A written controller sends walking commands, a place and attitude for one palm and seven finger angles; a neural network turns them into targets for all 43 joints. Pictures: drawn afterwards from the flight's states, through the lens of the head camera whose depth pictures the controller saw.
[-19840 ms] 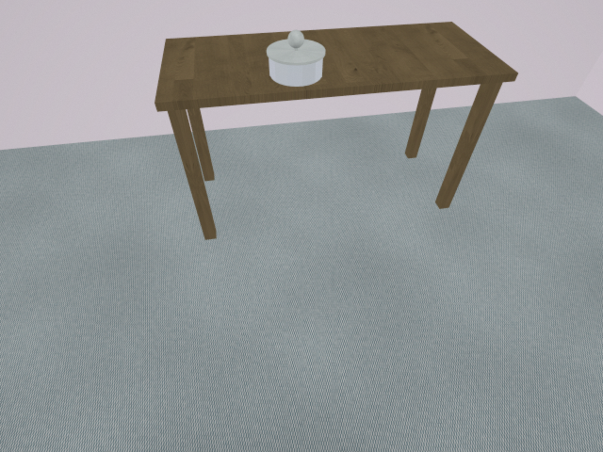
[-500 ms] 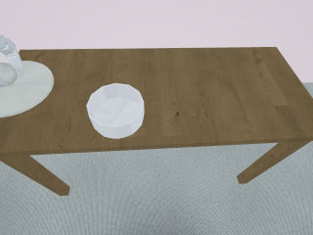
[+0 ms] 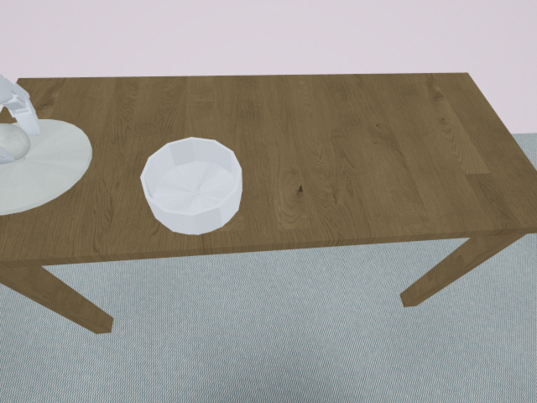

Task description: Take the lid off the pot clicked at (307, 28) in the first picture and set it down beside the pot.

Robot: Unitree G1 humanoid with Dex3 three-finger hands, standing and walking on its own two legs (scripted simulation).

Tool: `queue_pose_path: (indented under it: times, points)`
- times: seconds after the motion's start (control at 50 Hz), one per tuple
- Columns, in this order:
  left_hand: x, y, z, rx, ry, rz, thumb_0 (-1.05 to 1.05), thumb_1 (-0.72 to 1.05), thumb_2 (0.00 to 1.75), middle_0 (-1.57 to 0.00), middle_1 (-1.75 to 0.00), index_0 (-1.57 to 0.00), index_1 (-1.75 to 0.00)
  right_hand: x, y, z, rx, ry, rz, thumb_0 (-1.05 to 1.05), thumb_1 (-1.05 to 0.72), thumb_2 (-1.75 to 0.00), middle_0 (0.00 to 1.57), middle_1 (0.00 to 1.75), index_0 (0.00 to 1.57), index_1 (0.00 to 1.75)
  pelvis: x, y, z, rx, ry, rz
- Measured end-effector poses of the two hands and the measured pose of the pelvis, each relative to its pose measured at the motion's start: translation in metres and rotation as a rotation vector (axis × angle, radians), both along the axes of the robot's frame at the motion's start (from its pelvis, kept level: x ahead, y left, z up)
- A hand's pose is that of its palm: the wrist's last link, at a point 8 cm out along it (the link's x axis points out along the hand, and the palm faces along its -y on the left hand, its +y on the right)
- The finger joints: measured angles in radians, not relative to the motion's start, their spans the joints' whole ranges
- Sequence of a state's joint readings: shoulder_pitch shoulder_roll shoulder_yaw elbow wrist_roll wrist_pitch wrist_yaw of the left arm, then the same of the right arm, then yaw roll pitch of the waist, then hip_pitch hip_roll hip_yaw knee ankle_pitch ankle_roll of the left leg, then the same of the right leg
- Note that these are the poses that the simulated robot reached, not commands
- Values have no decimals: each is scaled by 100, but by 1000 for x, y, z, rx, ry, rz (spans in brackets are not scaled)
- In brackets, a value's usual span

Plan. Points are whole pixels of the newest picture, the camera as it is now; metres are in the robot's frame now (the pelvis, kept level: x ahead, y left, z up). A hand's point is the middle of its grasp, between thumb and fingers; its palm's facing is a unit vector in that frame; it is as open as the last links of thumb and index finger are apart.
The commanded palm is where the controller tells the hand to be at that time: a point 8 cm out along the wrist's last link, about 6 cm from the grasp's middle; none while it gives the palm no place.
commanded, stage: lower the lid onto the table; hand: left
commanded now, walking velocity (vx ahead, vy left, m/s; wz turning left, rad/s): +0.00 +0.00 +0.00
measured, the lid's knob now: (7, 142) +0.46 +0.37 +0.11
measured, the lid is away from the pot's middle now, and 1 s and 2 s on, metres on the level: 0.24 0.23 0.24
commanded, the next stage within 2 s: none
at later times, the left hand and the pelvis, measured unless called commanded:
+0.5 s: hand (7, 153) +0.43 +0.36 +0.11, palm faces -0.44 -0.14 -0.89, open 8.1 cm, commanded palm +0.47 +0.36 +0.18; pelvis +0.00 +0.01 +0.00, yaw +0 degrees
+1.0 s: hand (23, 169) +0.43 +0.35 +0.08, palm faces -0.49 -0.13 -0.86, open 8.1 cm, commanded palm +0.49 +0.36 +0.14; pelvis -0.01 +0.01 -0.01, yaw -1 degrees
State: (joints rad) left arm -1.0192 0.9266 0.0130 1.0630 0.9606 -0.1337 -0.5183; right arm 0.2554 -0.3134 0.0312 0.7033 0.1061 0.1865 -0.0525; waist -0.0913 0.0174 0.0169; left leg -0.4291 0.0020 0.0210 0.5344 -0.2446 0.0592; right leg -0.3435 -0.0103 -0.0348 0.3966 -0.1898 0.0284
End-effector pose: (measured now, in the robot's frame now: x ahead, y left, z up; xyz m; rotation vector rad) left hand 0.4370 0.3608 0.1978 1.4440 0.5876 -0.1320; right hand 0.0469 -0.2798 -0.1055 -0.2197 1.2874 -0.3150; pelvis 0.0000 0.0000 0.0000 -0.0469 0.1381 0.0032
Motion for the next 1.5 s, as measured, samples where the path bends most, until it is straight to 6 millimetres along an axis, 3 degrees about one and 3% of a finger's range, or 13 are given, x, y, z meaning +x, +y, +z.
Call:
queue_pose_path:
  times: [0.22,0.6,0.88,1.12,1.5]
  points:
    - [0,6,-13,-20,4,-2,1,16,85,-59,-93,-62,-96,-11,-3,0,-20,37,-18,1,-90,-90,20,30,20,30,1,2,-2,-5,14,-2]
    - [2,-2,-33,-18,9,-39,1,16,85,-59,-93,-62,-96,-17,6,-4,-19,23,-26,1,-90,-90,20,30,20,30,-4,6,-5,-7,28,-9]
    - [1,0,-53,-10,50,-40,1,16,85,-59,-93,-62,-96,-33,2,-5,-49,65,-43,1,-90,-90,20,30,20,30,-6,6,-9,-11,47,-10]
    - [12,-8,-71,-16,47,-70,1,16,85,-59,-93,-62,-96,-40,1,-5,-69,75,-58,1,-90,-90,20,30,20,30,-4,5,-12,-13,71,-17]
    - [23,3,-99,-14,86,-49,1,16,85,-59,-93,-62,-96,-48,2,-11,-84,137,-84,1,-90,-90,20,30,20,30,0,5,-22,-21,126,-24]
